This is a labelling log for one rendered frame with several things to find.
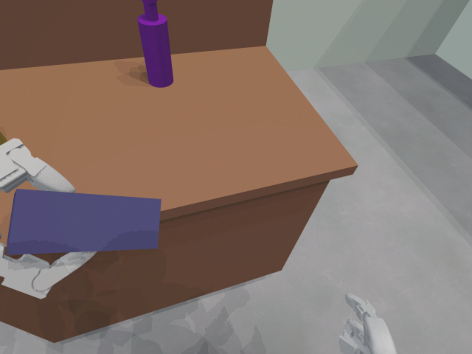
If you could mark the table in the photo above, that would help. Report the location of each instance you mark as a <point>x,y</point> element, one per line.
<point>233,148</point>

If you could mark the robot left hand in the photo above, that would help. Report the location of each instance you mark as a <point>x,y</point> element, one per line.
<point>29,274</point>

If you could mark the sponge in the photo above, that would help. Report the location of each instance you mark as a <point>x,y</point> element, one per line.
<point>56,222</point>

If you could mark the robot right hand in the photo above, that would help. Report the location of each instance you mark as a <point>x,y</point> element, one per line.
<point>372,338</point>

